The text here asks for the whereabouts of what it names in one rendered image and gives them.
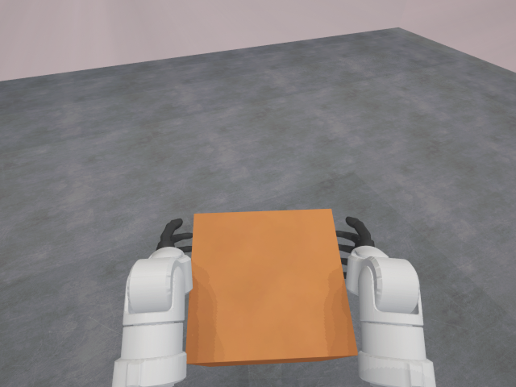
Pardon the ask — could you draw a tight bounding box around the right robot hand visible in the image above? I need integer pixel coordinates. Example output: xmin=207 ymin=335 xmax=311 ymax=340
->
xmin=335 ymin=217 xmax=375 ymax=279

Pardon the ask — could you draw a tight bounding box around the carton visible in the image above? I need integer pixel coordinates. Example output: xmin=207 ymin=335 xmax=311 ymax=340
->
xmin=185 ymin=209 xmax=358 ymax=367

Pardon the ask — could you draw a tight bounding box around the left robot hand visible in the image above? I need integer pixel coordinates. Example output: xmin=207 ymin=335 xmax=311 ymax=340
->
xmin=156 ymin=218 xmax=193 ymax=252

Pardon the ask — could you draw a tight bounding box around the right robot forearm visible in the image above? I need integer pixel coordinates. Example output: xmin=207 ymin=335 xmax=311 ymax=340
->
xmin=345 ymin=246 xmax=436 ymax=387

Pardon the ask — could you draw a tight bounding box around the left robot forearm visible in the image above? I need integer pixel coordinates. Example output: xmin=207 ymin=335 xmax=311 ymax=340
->
xmin=112 ymin=247 xmax=193 ymax=387

